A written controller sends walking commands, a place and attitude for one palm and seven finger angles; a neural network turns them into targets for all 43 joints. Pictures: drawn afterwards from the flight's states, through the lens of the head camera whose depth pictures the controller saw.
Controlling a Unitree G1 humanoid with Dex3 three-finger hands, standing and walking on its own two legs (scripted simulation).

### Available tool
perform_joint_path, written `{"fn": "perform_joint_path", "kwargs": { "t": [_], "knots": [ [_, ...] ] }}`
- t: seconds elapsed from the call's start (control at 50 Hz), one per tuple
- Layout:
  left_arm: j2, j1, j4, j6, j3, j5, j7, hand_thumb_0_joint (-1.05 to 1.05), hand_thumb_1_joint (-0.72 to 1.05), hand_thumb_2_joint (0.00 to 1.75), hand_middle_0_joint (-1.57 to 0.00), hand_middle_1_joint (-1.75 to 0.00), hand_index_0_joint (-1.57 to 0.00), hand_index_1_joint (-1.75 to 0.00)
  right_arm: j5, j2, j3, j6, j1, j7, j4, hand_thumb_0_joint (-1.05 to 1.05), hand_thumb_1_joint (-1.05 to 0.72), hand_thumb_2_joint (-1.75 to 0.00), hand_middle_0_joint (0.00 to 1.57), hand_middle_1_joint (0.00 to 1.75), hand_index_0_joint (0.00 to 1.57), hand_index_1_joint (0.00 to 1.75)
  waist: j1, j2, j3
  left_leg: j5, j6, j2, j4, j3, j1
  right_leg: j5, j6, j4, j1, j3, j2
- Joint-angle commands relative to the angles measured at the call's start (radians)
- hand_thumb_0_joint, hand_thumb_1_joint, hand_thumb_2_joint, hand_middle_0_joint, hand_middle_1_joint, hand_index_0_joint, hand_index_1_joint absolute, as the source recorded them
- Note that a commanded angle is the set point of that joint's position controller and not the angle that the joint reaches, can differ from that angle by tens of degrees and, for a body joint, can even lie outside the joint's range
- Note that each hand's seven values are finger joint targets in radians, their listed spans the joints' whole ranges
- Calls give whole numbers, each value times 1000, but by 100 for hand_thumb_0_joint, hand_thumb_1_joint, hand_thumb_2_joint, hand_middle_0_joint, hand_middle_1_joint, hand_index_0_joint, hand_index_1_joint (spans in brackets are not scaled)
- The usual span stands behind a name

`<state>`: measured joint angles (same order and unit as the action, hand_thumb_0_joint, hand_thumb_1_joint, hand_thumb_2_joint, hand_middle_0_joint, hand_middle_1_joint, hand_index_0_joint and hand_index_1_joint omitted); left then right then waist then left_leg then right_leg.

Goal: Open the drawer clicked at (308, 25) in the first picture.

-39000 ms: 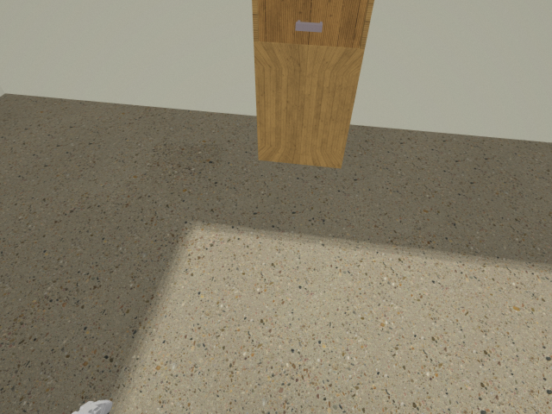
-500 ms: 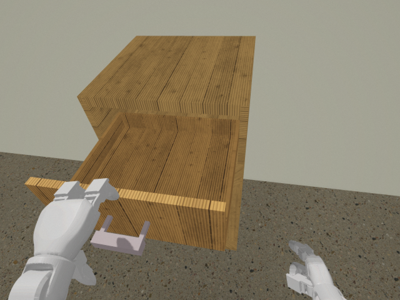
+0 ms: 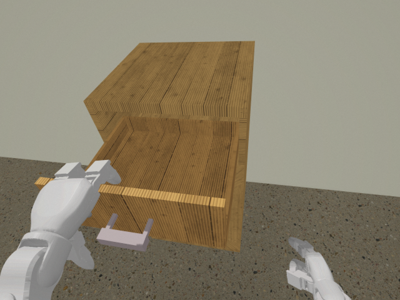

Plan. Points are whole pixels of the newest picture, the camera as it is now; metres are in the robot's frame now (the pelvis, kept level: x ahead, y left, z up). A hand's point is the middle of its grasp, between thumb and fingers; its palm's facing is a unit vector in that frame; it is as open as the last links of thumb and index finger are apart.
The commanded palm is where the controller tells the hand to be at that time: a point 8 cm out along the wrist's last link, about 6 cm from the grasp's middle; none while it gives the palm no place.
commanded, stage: draw the hand back to the body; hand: left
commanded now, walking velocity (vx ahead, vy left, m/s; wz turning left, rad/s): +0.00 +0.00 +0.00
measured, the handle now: (127, 229) +0.25 +0.22 -0.01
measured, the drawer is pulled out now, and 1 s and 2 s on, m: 0.28 0.28 0.28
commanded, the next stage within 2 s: step back with the hand held close in 1.62 s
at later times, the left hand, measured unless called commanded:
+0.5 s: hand (78, 227) +0.18 +0.23 +0.13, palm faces +0.08 -0.07 -0.99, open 13.8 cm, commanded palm +0.15 +0.24 +0.19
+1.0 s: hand (84, 203) +0.21 +0.22 +0.16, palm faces +0.38 -0.85 -0.37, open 12.3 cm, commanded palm +0.15 +0.26 +0.18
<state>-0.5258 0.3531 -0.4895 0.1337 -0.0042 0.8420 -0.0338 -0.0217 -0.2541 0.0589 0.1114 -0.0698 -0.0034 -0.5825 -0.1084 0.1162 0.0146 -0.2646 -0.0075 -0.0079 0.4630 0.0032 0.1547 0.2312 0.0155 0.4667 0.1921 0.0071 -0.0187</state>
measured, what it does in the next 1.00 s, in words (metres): stands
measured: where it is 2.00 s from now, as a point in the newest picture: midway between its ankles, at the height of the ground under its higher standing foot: outside the picture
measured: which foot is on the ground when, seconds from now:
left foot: down 0.00-1.00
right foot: down 0.00-1.00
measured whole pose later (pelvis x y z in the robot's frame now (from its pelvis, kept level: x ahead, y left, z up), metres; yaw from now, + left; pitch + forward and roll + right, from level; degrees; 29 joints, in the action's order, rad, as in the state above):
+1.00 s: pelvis +0.02 -0.01 +0.00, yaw +1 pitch -2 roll +0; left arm -0.33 0.53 -0.52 -0.13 -0.26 -0.05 0.11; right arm 0.00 -0.19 0.04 -0.17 -0.21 0.08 -0.64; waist -0.05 0.04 0.00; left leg -0.31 0.01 0.01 0.48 -0.02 0.13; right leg 0.27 0.03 0.46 0.15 -0.01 -0.03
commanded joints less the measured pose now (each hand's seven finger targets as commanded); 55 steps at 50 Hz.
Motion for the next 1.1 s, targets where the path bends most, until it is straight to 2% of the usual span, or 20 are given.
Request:
{"fn": "perform_joint_path", "kwargs": {
  "t": [0.0, 0.04, 0.08, 0.12, 0.18, 0.22, 0.28, 0.34, 0.38, 0.6, 0.62, 0.64, 0.66, 0.68, 0.7, 0.82, 0.92, 0.98, 1.04, 1.08],
  "knots": [
    [-195, -141, -208, -42, -170, 18, 50, 0, -50, 30, -30, -120, -30, -120, 6, -83, -29, -67, 181, 9, 186, 0, -90, -90, 20, 30, 20, 30, -16, -62, 143, 162, -6, 15, -62, 5, 17, -83, 1, -73, -79, -2, 19],
    [-196, -71, -179, -60, -190, 5, 58, 0, -50, 30, -30, -120, -30, -120, 3, -89, -42, -69, 165, 10, 176, 0, -90, -90, 20, 30, 20, 30, -11, -83, 116, 181, -5, 13, -51, 13, 7, -108, -2, -83, -54, 10, 19],
    [-270, -77, -185, -67, -274, -27, 72, 0, -50, 30, -30, -120, -30, -120, -7, -101, -43, -74, 187, 13, 168, 0, -90, -90, 20, 30, 20, 30, -3, -36, 111, 147, 3, 18, -46, 9, 20, -96, 3, -86, -58, 29, 15],
    [-183, -62, -170, -78, -196, -15, 67, 0, -50, 30, -30, -120, -30, -120, 3, -83, -47, -77, 166, 9, 167, 0, -90, -90, 20, 30, 20, 30, 3, -70, 83, 158, -2, 14, -45, 11, 15, -79, -1, -90, -20, 12, 21],
    [-236, -40, -190, -92, -254, -46, 75, 0, -50, 30, -30, -120, -30, -120, -7, -99, -50, -89, 179, 15, 177, 0, -90, -90, 20, 30, 20, 30, 3, -46, 90, 128, -1, 16, -31, 9, 10, -70, -1, -97, -16, 35, 21],
    [-205, -30, -165, -102, -222, -31, 72, 0, -50, 30, -30, -120, -30, -120, 4, -91, -54, -90, 156, 17, 170, 0, -90, -90, 20, 30, 20, 30, 5, -99, 80, 129, -6, 11, -30, 9, 18, -55, -5, -94, 0, 21, 27],
    [-258, -26, -206, -121, -277, -47, 84, 0, -50, 30, -30, -120, -30, -120, -5, -105, -56, -102, 169, 23, 179, 0, -90, -90, 20, 30, 20, 30, 5, -43, 99, 119, 0, 16, -20, 7, 15, -62, -1, -90, -4, 34, 27],
    [-200, 10, -197, -137, -229, -38, 87, 0, -50, 30, -30, -120, -30, -120, 6, -96, -63, -103, 135, 22, 181, 0, -90, -90, 20, 30, 20, 30, 4, -81, 86, 130, -4, 14, -15, 11, 17, -55, -6, -85, 24, 12, 32],
    [-272, 23, -214, -143, -306, -54, 102, 0, -50, 30, -30, -120, -30, -120, -2, -107, -62, -109, 154, 25, 183, 0, -90, -90, 20, 30, 20, 30, 1, -51, 105, 120, 1, 19, -8, 7, 18, -67, 1, -83, 7, 34, 28],
    [-255, 117, -236, -144, -315, -69, 107, 0, -50, 30, -30, -120, -30, -120, 2, -104, -64, -101, 118, 17, 209, 0, -90, -90, 20, 30, 20, 30, -2, -61, 115, 135, -1, 28, 4, 11, 40, -89, -4, -54, 24, 4, 37],
    [153, 60, -202, -203, -253, -771, 116, 0, -47, 32, -30, -118, -30, -118, -2, -13, -71, -172, 52, 47, 229, 0, -90, -90, 20, 30, 20, 30, 104, -174, 15, 72, -27, 56, -21, 11, -16, -72, 5, -58, 6, -50, 14],
    [48, 129, -130, -230, -304, -788, 134, 0, -43, 33, -29, -115, -29, -115, 0, -50, -72, -213, 38, 69, 193, 0, -90, -90, 20, 30, 20, 30, 83, -178, 2, 36, -20, 65, -32, 1, 0, -19, 3, -58, 14, -37, 17],
    [28, 127, -202, -257, -347, -849, 146, 0, -40, 34, -29, -113, -29, -113, 3, -46, -67, -231, 35, 87, 189, 0, -90, -90, 20, 30, 20, 30, 65, -168, 25, 54, -18, 56, -43, 1, -9, -23, -2, -81, -11, -39, 28],
    [-26, 100, -226, -280, -394, -869, 160, 0, -36, 36, -29, -111, -29, -111, 5, -52, -68, -254, 44, 99, 169, 0, -90, -90, 20, 30, 20, 30, 64, -162, 32, 44, -14, 54, -40, 3, -15, -10, -4, -88, -15, -28, 32],
    [1, 57, -310, -306, -364, -870, 166, 0, -32, 37, -29, -109, -29, -109, 14, -44, -61, -283, 34, 103, 183, 0, -90, -90, 20, 30, 20, 30, 56, -103, 88, 69, -14, 48, -44, 5, -32, -26, -2, -82, -38, -28, 44],
    [53, 108, -262, -321, -337, -884, 175, 0, -12, 47, -27, -95, -27, -95, 18, -40, -59, -341, 14, 98, 135, 0, -90, -90, 20, 30, 20, 30, 53, 0, 11, 146, 3, 51, -65, 5, 2, -96, 11, -82, -43, -34, 45],
    [58, 135, -235, -319, -356, -898, 167, 0, 6, 54, -26, -84, -26, -84, 16, -42, -68, -342, 20, 89, 122, 0, -90, -90, 20, 30, 20, 30, 50, -44, 29, 194, 2, 56, -58, 6, 0, -152, 8, -78, -59, -33, 44],
    [48, 155, -248, -318, -372, -898, 164, 0, 17, 58, -25, -77, -25, -77, 13, -44, -73, -344, 29, 84, 116, 0, -90, -90, 20, 30, 20, 30, 46, -11, 50, 246, 7, 56, -50, 9, -5, -206, 9, -70, -72, -35, 44],
    [52, 180, -242, -316, -375, -901, 162, 0, 27, 63, -25, -70, -25, -70, 11, -46, -80, -332, 19, 82, 116, 0, -90, -90, 20, 30, 20, 30, 51, -78, 80, 285, 5, 59, -40, 10, -14, -250, 3, -55, -80, -40, 44],
    [41, 183, -250, -315, -389, -900, 164, 0, 34, 66, -24, -66, -24, -66, 10, -46, -82, -330, 27, 84, 113, 0, -90, -90, 20, 30, 20, 30, 51, -33, 86, 292, 7, 56, -37, 14, -18, -265, 4, -60, -80, -36, 46]
  ]
}}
